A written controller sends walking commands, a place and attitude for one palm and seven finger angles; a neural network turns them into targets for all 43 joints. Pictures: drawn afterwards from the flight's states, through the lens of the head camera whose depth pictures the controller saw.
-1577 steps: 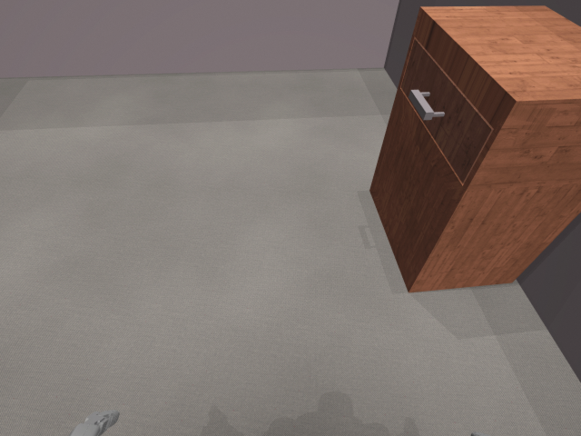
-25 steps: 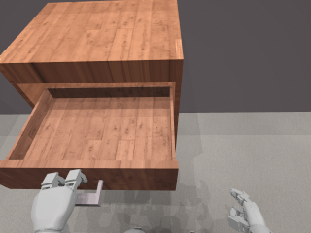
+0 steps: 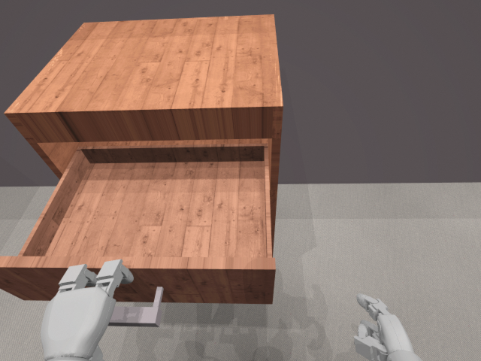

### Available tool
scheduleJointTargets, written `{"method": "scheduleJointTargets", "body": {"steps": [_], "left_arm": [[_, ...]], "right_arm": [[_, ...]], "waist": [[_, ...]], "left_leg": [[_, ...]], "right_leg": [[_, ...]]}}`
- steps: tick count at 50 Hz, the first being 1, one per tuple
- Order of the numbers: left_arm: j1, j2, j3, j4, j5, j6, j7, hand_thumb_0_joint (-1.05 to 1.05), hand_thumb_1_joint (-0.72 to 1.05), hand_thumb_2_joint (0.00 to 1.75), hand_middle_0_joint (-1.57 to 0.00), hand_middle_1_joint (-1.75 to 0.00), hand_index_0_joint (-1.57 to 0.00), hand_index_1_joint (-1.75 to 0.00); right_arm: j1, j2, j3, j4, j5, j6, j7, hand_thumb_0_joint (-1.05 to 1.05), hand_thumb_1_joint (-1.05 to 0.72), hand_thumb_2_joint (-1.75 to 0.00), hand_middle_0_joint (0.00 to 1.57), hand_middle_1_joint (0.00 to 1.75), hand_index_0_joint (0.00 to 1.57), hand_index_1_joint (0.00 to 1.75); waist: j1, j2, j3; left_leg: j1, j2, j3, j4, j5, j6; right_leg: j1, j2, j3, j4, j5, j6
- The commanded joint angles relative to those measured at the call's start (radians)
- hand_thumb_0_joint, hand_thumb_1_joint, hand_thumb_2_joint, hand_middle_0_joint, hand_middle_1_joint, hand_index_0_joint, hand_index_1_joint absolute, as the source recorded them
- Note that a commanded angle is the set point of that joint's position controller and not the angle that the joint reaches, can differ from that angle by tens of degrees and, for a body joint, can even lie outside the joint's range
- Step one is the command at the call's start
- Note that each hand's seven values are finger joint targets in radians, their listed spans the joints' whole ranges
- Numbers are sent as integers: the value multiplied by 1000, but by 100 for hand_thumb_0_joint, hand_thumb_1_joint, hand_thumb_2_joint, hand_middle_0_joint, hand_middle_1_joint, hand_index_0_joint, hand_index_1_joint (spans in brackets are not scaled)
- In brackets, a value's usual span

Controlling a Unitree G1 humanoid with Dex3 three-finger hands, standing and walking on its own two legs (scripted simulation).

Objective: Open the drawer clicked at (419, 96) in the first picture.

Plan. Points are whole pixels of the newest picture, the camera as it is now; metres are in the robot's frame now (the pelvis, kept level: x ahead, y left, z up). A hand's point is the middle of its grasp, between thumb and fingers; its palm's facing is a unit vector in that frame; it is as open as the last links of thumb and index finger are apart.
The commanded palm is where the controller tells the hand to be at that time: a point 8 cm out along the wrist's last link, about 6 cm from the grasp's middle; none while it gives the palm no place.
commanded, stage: lift the hand off the handle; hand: left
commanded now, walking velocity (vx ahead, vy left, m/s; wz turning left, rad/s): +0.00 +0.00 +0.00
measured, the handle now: (125, 303) +0.22 +0.25 -0.06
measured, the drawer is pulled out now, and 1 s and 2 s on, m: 0.30 0.30 0.30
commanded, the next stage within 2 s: draw the hand back to the body in 1.04 s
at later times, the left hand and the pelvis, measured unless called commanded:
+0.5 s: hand (92, 308) +0.18 +0.24 +0.05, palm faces +0.02 -0.13 -0.99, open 13.8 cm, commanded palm +0.16 +0.23 +0.11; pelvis +0.00 +0.00 +0.02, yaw +0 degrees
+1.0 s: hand (80, 303) +0.18 +0.24 +0.08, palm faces +0.06 -0.14 -0.99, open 13.9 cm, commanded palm +0.16 +0.23 +0.14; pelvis +0.00 +0.01 +0.03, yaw +0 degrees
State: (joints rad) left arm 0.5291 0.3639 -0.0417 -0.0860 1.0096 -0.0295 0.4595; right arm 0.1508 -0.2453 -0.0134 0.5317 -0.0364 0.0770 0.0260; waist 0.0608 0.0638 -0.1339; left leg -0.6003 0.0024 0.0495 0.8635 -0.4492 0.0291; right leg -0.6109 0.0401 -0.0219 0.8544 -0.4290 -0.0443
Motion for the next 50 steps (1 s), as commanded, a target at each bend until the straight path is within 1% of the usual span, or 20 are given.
{"method": "scheduleJointTargets", "body": {"steps": [1,4,5,6,15,19,20,24,25,27,29,30,33,39,40,42,44,47,48,50], "left_arm": [[-92,137,87,-232,4,0,32,0,-50,30,-30,-120,-30,-120],[-64,163,115,-245,0,1,24,0,-50,30,-30,-120,-30,-120],[-57,129,79,-256,-7,-1,17,0,-50,30,-30,-120,-30,-120],[-70,160,103,-270,-4,-4,16,0,-50,30,-30,-120,-30,-120],[-46,155,112,-242,-25,18,-15,0,-50,30,-30,-120,-30,-120],[-65,187,137,-238,-29,37,-39,0,-50,30,-30,-120,-30,-120],[-45,157,109,-251,-39,38,-50,0,-50,30,-30,-120,-30,-120],[2,185,130,-311,-53,24,-73,0,-50,30,-30,-120,-30,-120],[19,161,107,-323,-62,18,-81,0,-50,30,-30,-120,-30,-120],[-11,176,119,-322,-58,10,-86,0,-50,30,-30,-120,-30,-120],[-33,223,166,-350,-44,0,-81,0,-50,30,-30,-120,-30,-120],[-6,192,145,-353,-47,-4,-80,0,-50,30,-30,-120,-30,-120],[21,193,160,-379,-55,-9,-72,0,-50,30,-30,-120,-30,-120],[9,183,143,-396,-65,10,-90,0,-50,30,-30,-120,-30,-120],[17,169,130,-398,-77,13,-98,0,-50,30,-30,-120,-30,-120],[-5,185,135,-399,-73,18,-110,0,-50,30,-30,-120,-30,-120],[-22,212,151,-432,-62,22,-118,0,-50,30,-30,-120,-30,-120],[-32,170,103,-457,-66,25,-133,0,-50,30,-30,-120,-30,-120],[-14,191,134,-441,-72,30,-135,0,-50,30,-30,-120,-30,-120],[-16,164,103,-411,-71,37,-144,0,-50,30,-30,-120,-30,-120]], "right_arm": [[-106,-101,-34,-165,-3,-50,-5,0,-90,-90,20,30,20,30],[-102,-98,-34,-168,0,-55,-8,0,-90,-90,20,30,20,30],[-112,-95,-38,-168,4,-56,-10,0,-90,-90,20,30,20,30],[-106,-99,-33,-169,-1,-56,-7,0,-90,-90,20,30,20,30],[-128,-92,-32,-162,16,-56,-9,0,-90,-90,20,30,20,30],[-135,-96,-23,-158,19,-52,-9,0,-90,-90,20,30,20,30],[-142,-89,-28,-163,27,-54,-12,0,-90,-90,20,30,20,30],[-136,-92,-22,-167,20,-61,-7,0,-90,-90,20,30,20,30],[-141,-87,-26,-167,25,-61,-8,0,-90,-90,20,30,20,30],[-144,-91,-24,-163,19,-57,-5,0,-90,-90,20,30,20,30],[-138,-97,-22,-164,9,-55,-4,0,-90,-90,20,30,20,30],[-144,-89,-27,-166,15,-57,-5,0,-90,-90,20,30,20,30],[-148,-92,-28,-169,13,-58,3,0,-90,-90,20,30,20,30],[-145,-96,-26,-166,14,-51,8,0,-90,-90,20,30,20,30],[-156,-92,-31,-167,23,-52,3,0,-90,-90,20,30,20,30],[-161,-94,-26,-165,23,-48,2,0,-90,-90,20,30,20,30],[-157,-94,-20,-172,19,-49,3,0,-90,-90,20,30,20,30],[-164,-87,-20,-174,24,-50,4,0,-90,-90,20,30,20,30],[-178,-88,-18,-175,31,-53,2,0,-90,-90,20,30,20,30],[-166,-85,-14,-170,33,-48,3,0,-90,-90,20,30,20,30]], "waist": [[-9,-30,-145],[4,-37,-168],[-2,-29,-140],[3,-30,-167],[7,-58,-87],[14,-69,-115],[17,-46,-90],[31,-25,-141],[24,-26,-102],[15,-56,-57],[26,-50,-88],[27,-28,-68],[32,-5,-92],[27,-49,-99],[25,-56,-68],[25,-68,-51],[39,-46,-95],[34,-20,-62],[39,-17,-58],[33,-45,-28]], "left_leg": [[174,7,-64,-122,238,-1],[198,5,-60,-128,263,0],[202,6,-59,-134,259,1],[205,5,-59,-132,264,1],[208,8,-60,-175,240,-2],[223,4,-55,-192,254,-2],[228,6,-57,-204,249,-3],[271,6,-54,-207,320,-1],[271,7,-54,-211,316,0],[256,6,-59,-217,287,1],[277,5,-60,-218,295,1],[283,6,-55,-223,299,0],[307,9,-61,-225,340,-5],[319,14,-63,-235,345,-1],[311,16,-63,-247,328,-2],[308,14,-66,-256,315,-2],[333,14,-63,-260,330,-1],[344,19,-66,-276,337,-4],[345,21,-73,-279,336,-8],[334,23,-68,-288,325,-7]], "right_leg": [[42,-29,55,-158,267,-14],[71,-27,66,-166,294,-16],[75,-29,68,-174,303,-17],[81,-32,68,-176,303,-15],[119,-31,78,-222,300,-12],[158,-36,90,-241,318,-7],[163,-34,90,-247,310,-10],[203,-38,91,-252,373,-10],[198,-36,99,-263,378,-12],[179,-39,104,-282,348,-9],[182,-38,106,-284,343,-11],[186,-38,109,-284,354,-15],[199,-38,110,-283,386,-19],[203,-41,97,-296,372,-9],[211,-40,101,-304,370,-9],[208,-43,103,-315,355,-7],[222,-45,99,-317,344,-8],[220,-46,91,-327,330,-11],[230,-41,103,-333,327,-16],[219,-39,84,-335,312,-10]]}}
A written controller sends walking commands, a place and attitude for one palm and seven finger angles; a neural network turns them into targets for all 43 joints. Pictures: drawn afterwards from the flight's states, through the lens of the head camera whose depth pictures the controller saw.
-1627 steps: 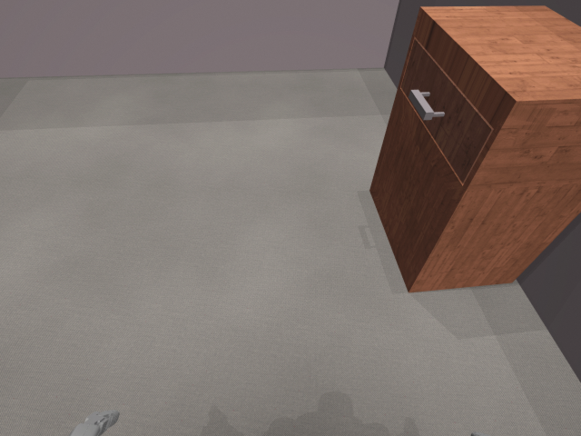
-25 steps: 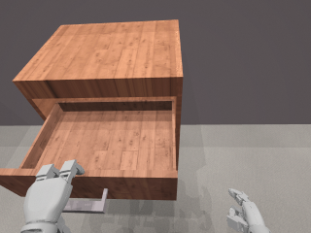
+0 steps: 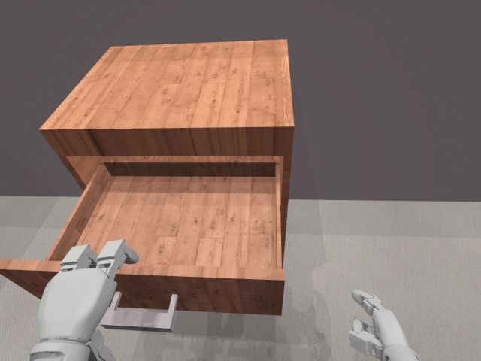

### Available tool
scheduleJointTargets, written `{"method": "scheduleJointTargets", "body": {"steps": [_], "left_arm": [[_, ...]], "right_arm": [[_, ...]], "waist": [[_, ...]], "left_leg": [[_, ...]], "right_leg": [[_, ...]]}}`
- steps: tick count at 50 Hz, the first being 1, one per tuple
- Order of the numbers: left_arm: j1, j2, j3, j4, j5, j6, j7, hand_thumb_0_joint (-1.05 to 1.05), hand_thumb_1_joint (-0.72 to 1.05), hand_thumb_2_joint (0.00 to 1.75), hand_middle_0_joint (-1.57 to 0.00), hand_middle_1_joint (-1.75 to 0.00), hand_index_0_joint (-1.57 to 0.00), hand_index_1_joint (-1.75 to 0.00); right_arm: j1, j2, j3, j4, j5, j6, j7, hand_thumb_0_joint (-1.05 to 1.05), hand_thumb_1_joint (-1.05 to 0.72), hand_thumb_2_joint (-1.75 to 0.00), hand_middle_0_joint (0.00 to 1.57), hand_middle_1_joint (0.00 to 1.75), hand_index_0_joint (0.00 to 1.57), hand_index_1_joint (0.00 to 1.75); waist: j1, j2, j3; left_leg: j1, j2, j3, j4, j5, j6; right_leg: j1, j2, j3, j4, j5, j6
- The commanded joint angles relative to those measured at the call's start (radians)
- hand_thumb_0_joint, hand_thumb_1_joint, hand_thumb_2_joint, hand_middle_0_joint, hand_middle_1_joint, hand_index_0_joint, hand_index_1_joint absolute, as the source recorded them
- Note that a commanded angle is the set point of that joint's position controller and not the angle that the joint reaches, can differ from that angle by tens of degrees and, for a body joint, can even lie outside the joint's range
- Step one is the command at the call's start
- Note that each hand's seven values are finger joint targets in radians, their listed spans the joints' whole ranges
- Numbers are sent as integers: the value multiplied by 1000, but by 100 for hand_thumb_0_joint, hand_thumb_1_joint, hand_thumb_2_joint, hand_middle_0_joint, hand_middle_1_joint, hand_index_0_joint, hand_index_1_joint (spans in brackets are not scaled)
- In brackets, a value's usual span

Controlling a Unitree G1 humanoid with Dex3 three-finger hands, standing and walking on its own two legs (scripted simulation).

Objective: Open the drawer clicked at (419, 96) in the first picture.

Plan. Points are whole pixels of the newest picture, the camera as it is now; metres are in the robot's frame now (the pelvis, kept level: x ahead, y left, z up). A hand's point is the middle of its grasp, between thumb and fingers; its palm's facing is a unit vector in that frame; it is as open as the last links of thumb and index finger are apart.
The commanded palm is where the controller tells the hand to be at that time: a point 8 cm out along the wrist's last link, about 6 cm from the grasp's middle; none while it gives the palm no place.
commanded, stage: lift the hand off the handle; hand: left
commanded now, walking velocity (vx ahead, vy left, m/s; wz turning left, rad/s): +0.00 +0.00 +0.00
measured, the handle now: (142, 309) +0.21 +0.24 -0.09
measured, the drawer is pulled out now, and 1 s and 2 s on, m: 0.30 0.30 0.30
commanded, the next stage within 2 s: draw the hand back to the body in 0.04 s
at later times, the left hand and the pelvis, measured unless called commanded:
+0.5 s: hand (84, 298) +0.17 +0.25 +0.08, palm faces +0.05 -0.14 -0.99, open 13.9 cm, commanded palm +0.15 +0.25 +0.14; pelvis +0.00 +0.01 +0.01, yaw +0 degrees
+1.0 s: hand (87, 269) +0.19 +0.23 +0.14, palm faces +0.37 -0.85 -0.38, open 13.1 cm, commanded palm +0.14 +0.27 +0.17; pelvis +0.02 +0.01 +0.02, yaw +3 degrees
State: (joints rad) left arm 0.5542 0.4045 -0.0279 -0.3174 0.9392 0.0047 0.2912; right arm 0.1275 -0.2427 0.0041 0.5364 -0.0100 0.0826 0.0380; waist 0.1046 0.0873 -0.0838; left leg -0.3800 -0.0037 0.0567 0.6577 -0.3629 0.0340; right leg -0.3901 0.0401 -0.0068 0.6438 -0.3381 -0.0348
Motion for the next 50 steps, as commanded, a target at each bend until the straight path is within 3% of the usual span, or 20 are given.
{"method": "scheduleJointTargets", "body": {"steps": [1,3,4,7,14,18,22,24,25,26,28,37,38,39,40,41,43,44,48,50], "left_arm": [[-67,150,113,-157,11,5,23,0,-50,30,-30,-120,-30,-120],[-59,140,109,-174,8,9,19,0,-50,30,-30,-120,-30,-120],[-55,154,116,-188,19,8,20,0,-50,30,-30,-120,-30,-120],[-40,135,97,-204,10,-1,19,0,-50,30,-30,-120,-30,-120],[-49,211,186,-232,2,-6,24,0,-50,30,-30,-120,-30,-120],[-36,160,144,-244,-40,3,-7,0,-50,30,-30,-120,-30,-120],[-49,184,143,-252,-34,5,-34,0,-50,30,-30,-120,-30,-120],[-43,224,177,-284,-20,4,-34,0,-50,30,-30,-120,-30,-120],[-25,202,160,-287,-31,2,-36,0,-50,30,-30,-120,-30,-120],[-35,216,172,-301,-22,-3,-35,0,-50,30,-30,-120,-30,-120],[-4,225,194,-325,-36,-2,-31,0,-50,30,-30,-120,-30,-120],[1,239,217,-319,-60,26,-54,0,-50,30,-30,-120,-30,-120],[-59,-105,157,-347,-795,-23,-99,0,-47,32,-30,-118,-30,-118],[23,-20,203,-222,-821,-50,-102,0,-43,33,-29,-115,-29,-115],[25,-31,186,-268,-841,-63,-110,0,-40,34,-29,-113,-29,-113],[-15,33,251,-329,-884,-86,-111,0,-36,36,-29,-111,-29,-111],[-72,95,303,-428,-917,-112,-102,0,-29,39,-29,-107,-29,-107],[-82,80,292,-453,-914,-127,-101,0,-26,40,-28,-104,-28,-104],[-81,69,303,-432,-940,-123,-114,0,-12,47,-27,-95,-27,-95],[-49,53,311,-397,-952,-126,-123,0,-5,50,-27,-91,-27,-91]], "right_arm": [[-140,-93,-28,-171,2,-51,-8,0,-90,-90,20,30,20,30],[-164,-91,-30,-179,10,-56,-8,0,-90,-90,20,30,20,30],[-139,-90,-25,-179,4,-55,-5,0,-90,-90,20,30,20,30],[-147,-87,-30,-180,5,-53,-7,0,-90,-90,20,30,20,30],[-148,-94,-24,-168,1,-49,-16,0,-90,-90,20,30,20,30],[-174,-98,-32,-176,14,-52,-17,0,-90,-90,20,30,20,30],[-153,-100,-31,-174,11,-44,-19,0,-90,-90,20,30,20,30],[-146,-102,-21,-180,9,-46,-17,0,-90,-90,20,30,20,30],[-151,-98,-27,-180,15,-45,-19,0,-90,-90,20,30,20,30],[-143,-103,-23,-181,7,-45,-17,0,-90,-90,20,30,20,30],[-168,-107,-23,-190,15,-48,-18,0,-90,-90,20,30,20,30],[-149,-105,-24,-188,23,-32,-18,0,-90,-90,20,30,20,30],[-62,-45,-17,-214,46,-103,-49,0,-90,-90,20,30,20,30],[-47,-60,-5,-185,48,-147,-72,0,-90,-90,20,30,20,30],[-67,-57,-3,-184,46,-161,-84,0,-90,-90,20,30,20,30],[-50,-68,0,-175,37,-166,-106,0,-90,-90,20,30,20,30],[-78,-72,4,-161,27,-211,-130,0,-90,-90,20,30,20,30],[-48,-63,15,-156,19,-232,-133,0,-90,-90,20,30,20,30],[-63,-63,17,-107,13,-266,-131,0,-90,-90,20,30,20,30],[-57,-58,14,-96,13,-269,-126,0,-90,-90,20,30,20,30]], "waist": [[-6,-88,-80],[0,-47,-78],[9,-52,-133],[4,-49,-109],[8,-26,-126],[-2,-20,-77],[4,-74,-71],[19,-31,-133],[13,-28,-89],[19,-28,-129],[20,2,-102],[13,-56,-67],[-91,-94,-35],[-66,-122,-22],[-68,-87,18],[-56,-132,-25],[-48,-35,-39],[-44,8,-61],[-48,44,62],[-49,16,68]], "left_leg": [[106,28,-76,-81,233,-13],[118,28,-80,-94,228,-17],[132,27,-72,-86,257,-14],[131,26,-70,-89,273,-17],[158,25,-75,-92,288,-14],[163,36,-87,-112,282,-16],[160,37,-84,-128,278,-15],[179,37,-85,-128,317,-18],[176,41,-87,-134,325,-25],[191,43,-86,-127,353,-25],[190,47,-96,-133,359,-34],[186,50,-95,-152,345,-30],[321,83,-122,-169,300,1],[323,94,-129,-191,293,0],[300,96,-133,-210,265,-9],[301,91,-133,-226,297,-12],[303,76,-117,-233,319,-16],[313,65,-106,-232,381,-21],[270,67,-110,-254,419,-36],[272,67,-105,-256,435,-36]], "right_leg": [[-10,-39,68,-128,210,-17],[8,-37,87,-134,211,-27],[22,-42,73,-122,230,-22],[27,-41,80,-124,259,-24],[43,-47,91,-143,270,-26],[35,-44,83,-164,243,-25],[44,-49,67,-170,227,-15],[72,-53,63,-158,244,-18],[66,-48,63,-163,240,-20],[67,-51,52,-159,254,-18],[72,-46,73,-165,259,-25],[80,-51,42,-180,249,-9],[147,-48,-22,-188,191,-2],[138,-48,-31,-187,125,1],[139,-52,-30,-196,99,-1],[177,-64,-45,-216,143,0],[223,-76,-24,-233,189,-2],[239,-83,-27,-237,235,-6],[238,-83,-34,-277,271,-14],[253,-85,-40,-280,308,-12]]}}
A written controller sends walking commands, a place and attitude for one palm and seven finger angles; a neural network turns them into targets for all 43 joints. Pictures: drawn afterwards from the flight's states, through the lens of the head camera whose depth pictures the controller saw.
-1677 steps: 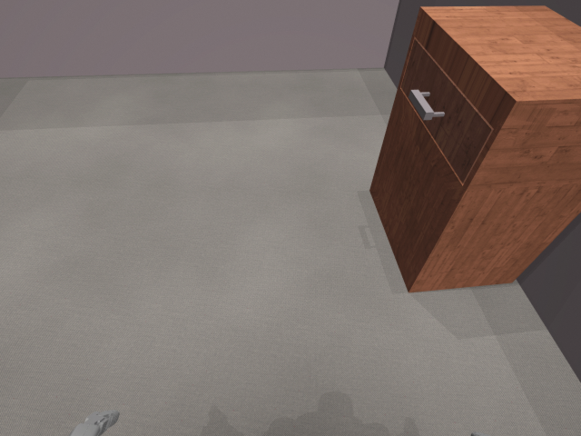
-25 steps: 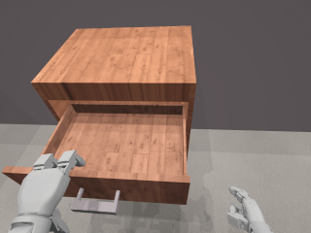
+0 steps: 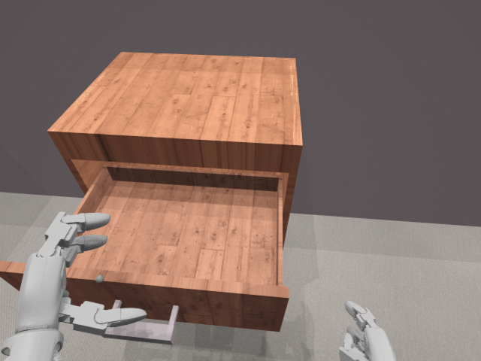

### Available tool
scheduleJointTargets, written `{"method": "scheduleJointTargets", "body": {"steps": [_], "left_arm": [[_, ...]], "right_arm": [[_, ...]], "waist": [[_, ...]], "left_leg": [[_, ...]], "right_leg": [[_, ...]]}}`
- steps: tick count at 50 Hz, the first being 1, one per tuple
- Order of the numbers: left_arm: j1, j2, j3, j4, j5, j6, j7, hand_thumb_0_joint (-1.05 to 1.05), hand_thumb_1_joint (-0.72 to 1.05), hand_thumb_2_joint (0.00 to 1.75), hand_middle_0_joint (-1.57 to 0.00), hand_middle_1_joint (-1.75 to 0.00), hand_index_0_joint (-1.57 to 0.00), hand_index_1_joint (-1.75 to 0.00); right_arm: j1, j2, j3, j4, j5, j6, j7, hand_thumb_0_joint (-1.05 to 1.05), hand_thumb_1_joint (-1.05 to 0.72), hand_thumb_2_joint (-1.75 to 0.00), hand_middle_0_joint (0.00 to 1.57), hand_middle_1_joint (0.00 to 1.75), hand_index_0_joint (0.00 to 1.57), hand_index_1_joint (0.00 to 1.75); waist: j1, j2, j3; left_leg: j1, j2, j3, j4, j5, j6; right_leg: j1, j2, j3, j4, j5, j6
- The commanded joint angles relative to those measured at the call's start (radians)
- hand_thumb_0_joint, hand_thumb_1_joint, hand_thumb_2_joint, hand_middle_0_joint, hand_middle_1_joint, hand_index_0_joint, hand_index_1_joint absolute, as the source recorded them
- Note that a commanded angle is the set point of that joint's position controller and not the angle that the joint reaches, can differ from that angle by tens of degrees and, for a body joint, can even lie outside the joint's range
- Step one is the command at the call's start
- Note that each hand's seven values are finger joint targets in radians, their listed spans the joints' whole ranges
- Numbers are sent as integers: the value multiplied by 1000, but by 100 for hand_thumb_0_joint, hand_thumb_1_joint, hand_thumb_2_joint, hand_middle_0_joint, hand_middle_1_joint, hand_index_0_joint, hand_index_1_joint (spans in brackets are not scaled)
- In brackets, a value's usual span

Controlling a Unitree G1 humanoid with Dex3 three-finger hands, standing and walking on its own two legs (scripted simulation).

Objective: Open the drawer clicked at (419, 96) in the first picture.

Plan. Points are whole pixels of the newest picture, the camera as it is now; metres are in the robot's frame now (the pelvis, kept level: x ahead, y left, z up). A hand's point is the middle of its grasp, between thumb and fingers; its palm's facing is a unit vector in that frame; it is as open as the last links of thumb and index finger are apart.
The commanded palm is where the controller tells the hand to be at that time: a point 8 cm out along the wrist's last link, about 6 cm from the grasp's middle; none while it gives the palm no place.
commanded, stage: draw the hand back to the body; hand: left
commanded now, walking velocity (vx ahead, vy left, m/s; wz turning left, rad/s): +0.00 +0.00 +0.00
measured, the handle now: (142, 319) +0.21 +0.22 -0.11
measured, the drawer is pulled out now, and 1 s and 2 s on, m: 0.30 0.30 0.30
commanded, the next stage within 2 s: step back with the hand held close in 0.74 s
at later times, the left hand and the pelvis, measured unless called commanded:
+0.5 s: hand (82, 269) +0.17 +0.21 +0.16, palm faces +0.39 -0.81 -0.44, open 9.0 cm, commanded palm +0.12 +0.25 +0.18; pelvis +0.00 -0.03 +0.01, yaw +0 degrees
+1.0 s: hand (91, 261) +0.18 +0.21 +0.17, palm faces +0.36 -0.79 -0.50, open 7.4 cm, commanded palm +0.12 +0.24 +0.18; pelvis -0.02 -0.03 +0.00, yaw -1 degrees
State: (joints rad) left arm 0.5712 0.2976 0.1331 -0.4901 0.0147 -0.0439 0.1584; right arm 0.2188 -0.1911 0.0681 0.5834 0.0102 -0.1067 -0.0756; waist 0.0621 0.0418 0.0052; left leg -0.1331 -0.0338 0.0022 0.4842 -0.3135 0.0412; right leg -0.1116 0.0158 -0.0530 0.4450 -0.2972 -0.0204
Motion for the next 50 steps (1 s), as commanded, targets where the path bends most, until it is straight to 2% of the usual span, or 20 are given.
{"method": "scheduleJointTargets", "body": {"steps": [1,6,8,12,15,17,18,22,23,27,28,32,34,37,38,41,42,43,46,50], "left_arm": [[-53,165,167,-218,-30,-79,4,0,-1,51,-26,-88,-26,-88],[-10,152,185,-212,-47,-86,-26,0,17,58,-25,-77,-25,-77],[-9,158,198,-231,-51,-91,-31,0,23,62,-25,-73,-25,-73],[-18,186,226,-253,-53,-96,-29,0,37,68,-24,-64,-24,-64],[-27,195,244,-245,-56,-97,-25,0,48,72,-23,-57,-23,-57],[-38,202,257,-241,-59,-98,-23,0,55,75,-22,-52,-22,-52],[-64,210,262,-249,-59,-97,-25,0,58,76,-22,-50,-22,-50],[-64,209,272,-222,-65,-100,-23,0,73,82,-21,-41,-21,-41],[-75,195,258,-215,-65,-98,-27,0,76,84,-21,-39,-21,-39],[-69,187,248,-173,-67,-96,-31,0,90,90,-20,-30,-20,-30],[-77,188,247,-182,-67,-98,-32,0,90,90,-20,-30,-20,-30],[-74,214,268,-201,-67,-105,-28,0,90,90,-20,-30,-20,-30],[-77,206,257,-214,-68,-104,-28,0,90,90,-20,-30,-20,-30],[-70,212,266,-201,-70,-107,-26,0,90,90,-20,-30,-20,-30],[-87,211,263,-219,-69,-109,-28,0,90,90,-20,-30,-20,-30],[-46,189,251,-188,-71,-107,-28,0,90,90,-20,-30,-20,-30],[-52,205,265,-188,-70,-107,-28,0,90,90,-20,-30,-20,-30],[-236,340,409,-274,-78,-164,-20,0,90,90,-20,-30,-20,-30],[-37,218,322,-166,-61,-166,-35,0,90,90,-20,-30,-20,-30],[70,195,302,-193,-57,-168,-42,0,90,90,-20,-30,-20,-30]], "right_arm": [[-151,-111,-54,-139,-8,-78,-9,0,-90,-90,20,30,20,30],[-175,-114,-72,-133,-4,-61,4,0,-90,-90,20,30,20,30],[-188,-115,-77,-132,-3,-60,5,0,-90,-90,20,30,20,30],[-187,-117,-82,-132,-1,-53,3,0,-90,-90,20,30,20,30],[-191,-114,-81,-124,-1,-52,-3,0,-90,-90,20,30,20,30],[-195,-116,-83,-125,0,-48,-5,0,-90,-90,20,30,20,30],[-204,-119,-83,-123,3,-49,-7,0,-90,-90,20,30,20,30],[-202,-117,-84,-121,2,-47,-7,0,-90,-90,20,30,20,30],[-210,-117,-84,-119,3,-48,-6,0,-90,-90,20,30,20,30],[-212,-120,-84,-121,2,-42,-5,0,-90,-90,20,30,20,30],[-222,-121,-86,-120,4,-45,-6,0,-90,-90,20,30,20,30],[-214,-115,-84,-123,0,-49,-5,0,-90,-90,20,30,20,30],[-219,-110,-81,-121,1,-53,-8,0,-90,-90,20,30,20,30],[-217,-112,-83,-120,0,-54,-7,0,-90,-90,20,30,20,30],[-223,-114,-83,-121,1,-57,-7,0,-90,-90,20,30,20,30],[-213,-111,-86,-116,2,-55,-5,0,-90,-90,20,30,20,30],[-215,-114,-88,-116,1,-54,-5,0,-90,-90,20,30,20,30],[-163,-132,-68,-173,23,-32,1,0,-90,-90,20,30,20,30],[-188,-128,-96,-151,11,0,3,0,-90,-90,20,30,20,30],[-199,-141,-112,-176,16,33,9,0,-90,-90,20,30,20,30]], "waist": [[1,59,-42],[2,0,-88],[2,31,-112],[1,5,-135],[-2,20,-112],[-1,-13,-106],[-3,37,-93],[0,-5,-89],[-4,30,-70],[-1,-36,-52],[-3,7,-43],[6,-6,-86],[-1,42,-67],[3,-11,-69],[0,28,-61],[-2,-12,-76],[2,-18,-84],[-43,53,70],[-47,-111,-25],[-49,-39,-163]], "left_leg": [[30,97,-49,-81,410,-41],[51,104,-38,-79,460,-34],[57,97,-32,-75,456,-31],[76,96,-25,-78,429,-26],[79,91,-21,-82,404,-23],[77,91,-21,-85,385,-20],[80,87,-19,-86,373,-20],[83,87,-16,-91,353,-14],[82,82,-13,-90,339,-15],[68,83,-17,-101,291,-8],[71,80,-12,-101,282,-9],[82,78,-13,-95,292,-7],[79,76,-11,-97,286,-10],[83,79,-12,-96,279,-7],[84,75,-13,-96,278,-9],[86,78,-8,-92,305,-8],[89,77,-5,-88,310,-5],[11,69,-42,-67,210,-1],[25,83,-43,-22,228,3],[24,97,-21,-20,350,3]], "right_leg": [[-9,-61,7,-80,291,-26],[20,-60,9,-86,360,-16],[31,-60,18,-94,375,-17],[28,-61,21,-102,369,-11],[16,-62,25,-114,362,-10],[14,-62,26,-119,358,-8],[4,-60,38,-131,347,-11],[6,-63,32,-133,336,-5],[-8,-61,43,-146,327,-6],[-14,-62,40,-154,276,0],[-20,-62,48,-163,270,-2],[1,-66,52,-154,277,0],[-4,-67,58,-155,276,-2],[-10,-64,54,-162,263,1],[-17,-64,62,-170,265,-3],[1,-63,57,-152,307,2],[3,-66,58,-153,322,4],[-141,-102,169,-211,320,-5],[-119,-138,166,-177,406,12],[-39,-151,143,-91,548,22]]}}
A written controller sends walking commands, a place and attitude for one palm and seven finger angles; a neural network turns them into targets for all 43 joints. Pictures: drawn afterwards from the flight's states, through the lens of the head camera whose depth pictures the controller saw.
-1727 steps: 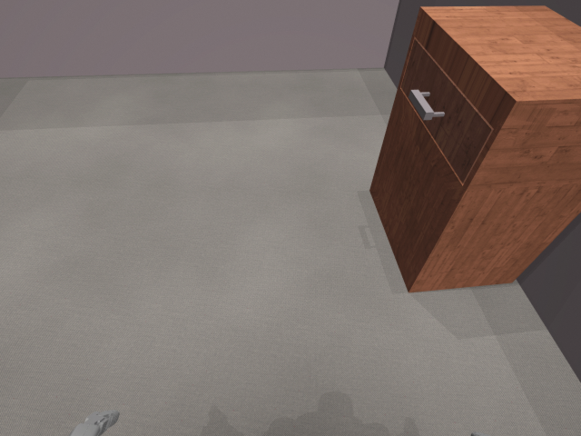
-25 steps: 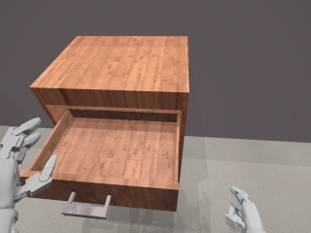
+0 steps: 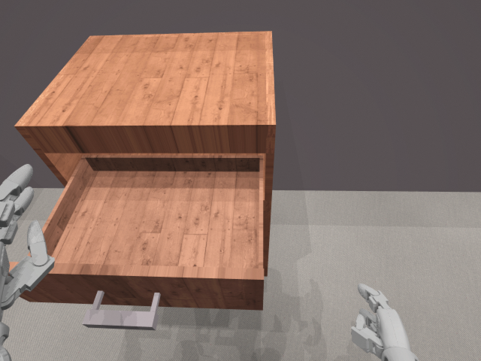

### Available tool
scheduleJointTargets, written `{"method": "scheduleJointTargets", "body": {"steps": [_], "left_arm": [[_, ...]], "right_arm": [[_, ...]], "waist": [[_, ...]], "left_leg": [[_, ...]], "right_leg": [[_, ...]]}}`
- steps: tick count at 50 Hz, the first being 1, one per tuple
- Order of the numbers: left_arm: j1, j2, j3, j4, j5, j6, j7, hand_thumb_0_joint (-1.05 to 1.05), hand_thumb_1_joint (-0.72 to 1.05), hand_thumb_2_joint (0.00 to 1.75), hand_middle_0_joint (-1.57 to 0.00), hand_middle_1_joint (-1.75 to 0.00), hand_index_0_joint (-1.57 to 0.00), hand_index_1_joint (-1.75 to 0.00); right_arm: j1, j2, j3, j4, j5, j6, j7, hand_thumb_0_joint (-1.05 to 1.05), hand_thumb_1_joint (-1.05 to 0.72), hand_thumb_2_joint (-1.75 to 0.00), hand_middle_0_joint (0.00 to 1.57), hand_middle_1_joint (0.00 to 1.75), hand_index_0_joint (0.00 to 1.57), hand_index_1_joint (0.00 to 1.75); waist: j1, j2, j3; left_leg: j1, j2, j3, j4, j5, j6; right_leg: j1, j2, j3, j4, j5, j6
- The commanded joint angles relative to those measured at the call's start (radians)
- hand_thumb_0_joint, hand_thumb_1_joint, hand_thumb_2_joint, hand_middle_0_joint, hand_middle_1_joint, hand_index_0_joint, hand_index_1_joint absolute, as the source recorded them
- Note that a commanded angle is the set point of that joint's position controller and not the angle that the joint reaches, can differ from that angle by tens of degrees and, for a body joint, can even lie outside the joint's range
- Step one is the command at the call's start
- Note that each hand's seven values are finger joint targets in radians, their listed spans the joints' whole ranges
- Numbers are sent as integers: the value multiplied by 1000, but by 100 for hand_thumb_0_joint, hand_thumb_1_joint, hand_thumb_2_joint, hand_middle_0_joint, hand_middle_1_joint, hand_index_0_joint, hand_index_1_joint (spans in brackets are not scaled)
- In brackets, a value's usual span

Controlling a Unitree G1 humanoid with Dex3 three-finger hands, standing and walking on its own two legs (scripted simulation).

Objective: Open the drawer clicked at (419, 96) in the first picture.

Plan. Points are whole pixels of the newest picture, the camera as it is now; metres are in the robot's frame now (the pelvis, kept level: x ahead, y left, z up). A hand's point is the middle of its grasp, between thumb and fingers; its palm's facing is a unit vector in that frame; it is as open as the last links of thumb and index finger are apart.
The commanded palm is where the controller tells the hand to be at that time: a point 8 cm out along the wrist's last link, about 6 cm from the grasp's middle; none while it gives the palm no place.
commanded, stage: step back with the hand held close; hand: left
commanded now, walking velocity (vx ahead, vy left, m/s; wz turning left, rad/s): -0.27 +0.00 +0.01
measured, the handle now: (124, 308) +0.22 +0.26 -0.11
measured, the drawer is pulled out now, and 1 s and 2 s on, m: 0.30 0.30 0.30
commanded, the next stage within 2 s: stop stepping back and stand still in 1.16 s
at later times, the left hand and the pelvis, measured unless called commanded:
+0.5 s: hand (4, 322) +0.13 +0.27 +0.15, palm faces +0.38 -0.78 -0.50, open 7.4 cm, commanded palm +0.07 +0.31 +0.17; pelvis -0.05 +0.03 -0.01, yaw +1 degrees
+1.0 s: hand out of the picture +0.07 +0.22 +0.15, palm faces +0.25 -0.83 -0.49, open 7.4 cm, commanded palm -0.01 +0.28 +0.17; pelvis -0.14 +0.01 -0.01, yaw +0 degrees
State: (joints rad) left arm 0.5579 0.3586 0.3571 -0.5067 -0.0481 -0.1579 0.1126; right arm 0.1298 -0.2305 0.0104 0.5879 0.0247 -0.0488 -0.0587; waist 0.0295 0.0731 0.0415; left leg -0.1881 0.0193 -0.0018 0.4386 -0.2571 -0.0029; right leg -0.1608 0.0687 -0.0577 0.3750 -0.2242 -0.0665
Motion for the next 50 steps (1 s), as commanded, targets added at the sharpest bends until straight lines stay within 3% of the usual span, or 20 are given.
{"method": "scheduleJointTargets", "body": {"steps": [1,7,13,19,22,25,26,27,28,30,32,33,35,36,38,42,44,46,48,50], "left_arm": [[98,142,84,-191,5,-53,7,0,90,90,-20,-30,-20,-30],[151,202,144,-296,5,-61,29,0,90,90,-20,-30,-20,-30],[170,205,151,-341,6,-64,50,0,90,90,-20,-30,-20,-30],[155,161,114,-338,19,-63,82,0,90,90,-20,-30,-20,-30],[141,145,107,-329,21,-62,96,0,90,90,-20,-30,-20,-30],[105,138,87,-342,12,-54,91,0,90,90,-20,-30,-20,-30],[83,143,92,-331,7,-53,84,0,90,90,-20,-30,-20,-30],[47,157,98,-321,7,-58,80,0,90,90,-20,-30,-20,-30],[17,186,108,-348,11,-60,86,0,90,90,-20,-30,-20,-30],[2,171,86,-334,11,-60,77,0,90,90,-20,-30,-20,-30],[25,191,123,-316,12,-62,76,0,90,90,-20,-30,-20,-30],[25,211,143,-307,13,-59,77,0,90,90,-20,-30,-20,-30],[33,191,131,-366,30,-83,75,0,90,90,-20,-30,-20,-30],[44,198,145,-370,34,-89,74,0,90,90,-20,-30,-20,-30],[95,208,172,-348,24,-96,68,0,90,90,-20,-30,-20,-30],[133,170,140,-391,3,-104,44,0,90,90,-20,-30,-20,-30],[119,170,137,-371,2,-111,33,0,90,90,-20,-30,-20,-30],[115,179,146,-367,0,-118,35,0,90,90,-20,-30,-20,-30],[145,196,166,-345,-9,-112,32,0,90,90,-20,-30,-20,-30],[143,213,178,-315,-13,-109,35,0,90,90,-20,-30,-20,-30]], "right_arm": [[-110,-103,-58,-186,3,-16,-7,0,-90,-90,20,30,20,30],[-114,-92,-73,-216,9,5,-17,0,-90,-90,20,30,20,30],[-99,-93,-75,-218,-3,-13,-30,0,-90,-90,20,30,20,30],[-49,-92,-68,-201,-32,-62,-37,0,-90,-90,20,30,20,30],[-23,-97,-65,-181,-49,-85,-44,0,-90,-90,20,30,20,30],[-11,-108,-66,-183,-37,-92,-44,0,-90,-90,20,30,20,30],[-13,-103,-68,-183,-31,-91,-38,0,-90,-90,20,30,20,30],[-6,-105,-69,-174,-25,-88,-31,0,-90,-90,20,30,20,30],[6,-107,-77,-164,-22,-84,-32,0,-90,-90,20,30,20,30],[-19,-83,-56,-157,-20,-80,-22,0,-90,-90,20,30,20,30],[-33,-67,-38,-154,-23,-77,-24,0,-90,-90,20,30,20,30],[-59,-73,-38,-155,-22,-74,-30,0,-90,-90,20,30,20,30],[-64,-98,-49,-173,-25,-78,-30,0,-90,-90,20,30,20,30],[-55,-72,-52,-169,-27,-90,-21,0,-90,-90,20,30,20,30],[-64,-71,-64,-178,-27,-103,-12,0,-90,-90,20,30,20,30],[-41,-95,-77,-150,-17,-118,3,0,-90,-90,20,30,20,30],[-57,-99,-74,-140,-21,-120,0,0,-90,-90,20,30,20,30],[-49,-104,-72,-138,-15,-113,3,0,-90,-90,20,30,20,30],[-54,-91,-88,-147,-3,-101,2,0,-90,-90,20,30,20,30],[-50,-75,-95,-144,1,-74,4,0,-90,-90,20,30,20,30]], "waist": [[-17,-64,-220],[-24,-86,-248],[-25,34,-236],[-34,94,-163],[-40,77,-146],[-51,-42,-164],[-58,-115,-149],[-63,-168,-117],[-64,-209,-104],[-52,-259,-102],[-54,-220,-98],[-52,-116,-64],[-40,184,-76],[-36,168,-132],[-31,189,-174],[-34,38,-222],[-36,54,-204],[-41,36,-242],[-44,-95,-309],[-48,-229,-257]], "left_leg": [[66,47,-18,29,313,46],[19,71,-57,34,385,42],[-36,112,-116,-1,427,44],[-230,204,-174,-109,246,81],[-293,214,-186,-73,193,94],[-248,123,-143,76,82,55],[-223,62,-122,143,-66,39],[-172,4,-85,246,-224,22],[-100,-27,-56,377,-216,8],[-57,-24,-38,443,-193,14],[-81,-7,-30,184,-135,23],[-104,18,-47,12,-91,27],[-261,212,-261,-161,76,98],[-241,257,-235,-119,247,113],[-331,267,-217,-140,162,121],[-99,224,-147,58,576,78],[-114,200,-117,56,526,60],[-96,170,-82,101,540,40],[-97,90,-37,208,350,10],[-166,-25,-11,432,-123,-16]], "right_leg": [[26,-205,146,-8,483,69],[9,-195,128,46,414,45],[-16,-155,90,112,282,40],[-25,-104,47,267,-110,58],[-8,-105,59,262,-123,58],[-51,-171,166,113,95,19],[-129,-232,249,21,64,-10],[-256,-301,334,-84,-119,-42],[-362,-364,402,-159,-240,-83],[-377,-390,329,-172,-236,-90],[-264,-313,223,-81,-84,-38],[-245,-260,195,-16,-71,-4],[-102,-112,86,250,-7,67],[-88,-107,62,332,-53,72],[-32,-104,68,413,-173,69],[-67,-112,44,196,86,63],[-49,-117,31,173,148,61],[-27,-139,71,144,348,53],[-29,-233,171,106,492,1],[-120,-397,317,-33,455,-78]]}}
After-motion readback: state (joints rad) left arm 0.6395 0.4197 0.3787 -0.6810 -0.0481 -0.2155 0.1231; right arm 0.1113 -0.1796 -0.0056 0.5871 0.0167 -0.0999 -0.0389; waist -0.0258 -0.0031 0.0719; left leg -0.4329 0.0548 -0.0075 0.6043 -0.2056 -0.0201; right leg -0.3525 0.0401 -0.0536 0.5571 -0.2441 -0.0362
